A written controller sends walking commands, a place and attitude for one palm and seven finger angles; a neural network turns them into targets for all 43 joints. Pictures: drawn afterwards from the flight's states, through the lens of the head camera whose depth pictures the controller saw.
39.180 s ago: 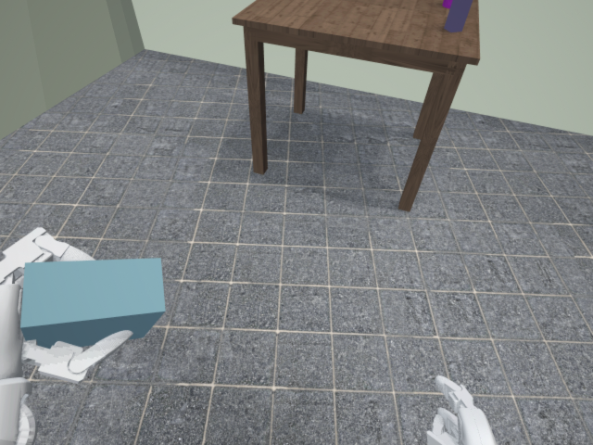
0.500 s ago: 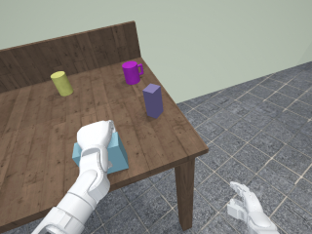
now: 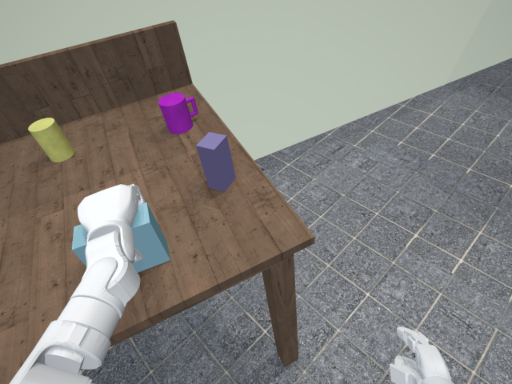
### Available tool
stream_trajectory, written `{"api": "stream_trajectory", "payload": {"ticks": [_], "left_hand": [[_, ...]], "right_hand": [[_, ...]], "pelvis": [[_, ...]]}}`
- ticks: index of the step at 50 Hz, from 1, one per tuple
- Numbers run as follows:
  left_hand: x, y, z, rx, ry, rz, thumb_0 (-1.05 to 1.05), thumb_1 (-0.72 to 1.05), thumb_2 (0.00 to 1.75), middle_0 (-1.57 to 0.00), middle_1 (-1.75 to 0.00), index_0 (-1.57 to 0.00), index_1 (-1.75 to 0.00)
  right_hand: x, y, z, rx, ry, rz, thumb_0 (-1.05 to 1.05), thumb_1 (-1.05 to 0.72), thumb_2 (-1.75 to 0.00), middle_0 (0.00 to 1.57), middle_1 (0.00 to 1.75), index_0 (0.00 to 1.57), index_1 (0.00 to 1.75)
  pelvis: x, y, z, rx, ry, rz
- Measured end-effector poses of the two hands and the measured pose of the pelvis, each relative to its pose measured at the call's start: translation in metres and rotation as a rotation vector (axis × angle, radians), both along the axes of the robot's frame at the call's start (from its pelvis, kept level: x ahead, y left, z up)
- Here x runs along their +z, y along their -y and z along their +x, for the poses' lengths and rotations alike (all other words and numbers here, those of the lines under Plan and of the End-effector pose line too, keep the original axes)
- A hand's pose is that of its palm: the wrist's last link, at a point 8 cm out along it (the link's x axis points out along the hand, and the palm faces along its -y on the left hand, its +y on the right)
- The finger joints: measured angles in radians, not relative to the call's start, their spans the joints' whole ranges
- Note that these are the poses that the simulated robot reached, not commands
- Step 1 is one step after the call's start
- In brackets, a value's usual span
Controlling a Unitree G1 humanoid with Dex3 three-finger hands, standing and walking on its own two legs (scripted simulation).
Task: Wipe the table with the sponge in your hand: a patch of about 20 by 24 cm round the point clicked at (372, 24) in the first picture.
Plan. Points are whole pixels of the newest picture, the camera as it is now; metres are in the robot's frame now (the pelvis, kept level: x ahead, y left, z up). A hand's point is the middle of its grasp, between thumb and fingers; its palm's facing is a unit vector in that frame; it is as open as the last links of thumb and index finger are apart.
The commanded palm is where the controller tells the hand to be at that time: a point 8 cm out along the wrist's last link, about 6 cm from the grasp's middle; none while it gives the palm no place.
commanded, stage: wipe forward along the third lane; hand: left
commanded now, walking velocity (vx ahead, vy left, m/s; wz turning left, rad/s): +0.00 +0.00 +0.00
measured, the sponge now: (128, 250) +0.33 +0.27 +0.04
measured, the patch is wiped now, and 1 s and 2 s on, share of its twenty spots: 0.85 0.85 0.85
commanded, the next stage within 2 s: wipe back along the third lane in 1.00 s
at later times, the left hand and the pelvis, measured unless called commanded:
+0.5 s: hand (113, 213) +0.38 +0.30 +0.08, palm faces -0.04 -0.06 -1.00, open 9.8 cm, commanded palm +0.36 +0.30 +0.13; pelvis +0.00 +0.03 +0.00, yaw +1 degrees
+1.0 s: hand (104, 192) +0.43 +0.34 +0.08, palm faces -0.04 -0.05 -1.00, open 9.8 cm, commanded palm +0.41 +0.33 +0.13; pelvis +0.00 +0.10 +0.00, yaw +1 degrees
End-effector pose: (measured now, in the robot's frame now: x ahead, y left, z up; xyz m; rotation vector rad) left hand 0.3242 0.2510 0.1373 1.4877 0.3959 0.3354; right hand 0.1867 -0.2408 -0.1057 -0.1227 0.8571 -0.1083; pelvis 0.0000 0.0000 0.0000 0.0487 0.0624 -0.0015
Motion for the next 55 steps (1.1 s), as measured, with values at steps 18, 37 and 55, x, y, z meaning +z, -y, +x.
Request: {"api": "stream_trajectory", "payload": {"ticks": [18, 37, 55], "left_hand": [[0.0, -0.025, 0.027, -0.007, -0.009, -0.004, 0.0, -0.51, 1.06, -0.77, -1.39, -0.79, -1.38], [0.001, -0.06, 0.064, -0.035, -0.027, 0.007, 0.0, -0.51, 1.06, -0.77, -1.39, -0.79, -1.38], [0.0, -0.085, 0.097, -0.032, -0.015, 0.009, 0.0, -0.51, 1.06, -0.77, -1.39, -0.79, -1.38]], "right_hand": [[-0.006, -0.021, -0.013, -0.01, -0.048, 0.0, 0.01, -0.91, -0.9, 0.2, 0.3, 0.2, 0.3], [-0.005, -0.057, -0.042, -0.032, -0.136, -0.037, 0.01, -0.91, -0.9, 0.2, 0.3, 0.2, 0.3], [-0.017, -0.104, -0.091, -0.056, -0.267, -0.014, 0.01, -0.91, -0.9, 0.2, 0.3, 0.2, 0.3]], "pelvis": [[0.0, -0.018, 0.0, 0.012, -0.036, -0.017], [0.001, -0.061, -0.004, 0.032, -0.061, -0.053], [-0.001, -0.104, -0.006, 0.034, -0.106, -0.078]]}}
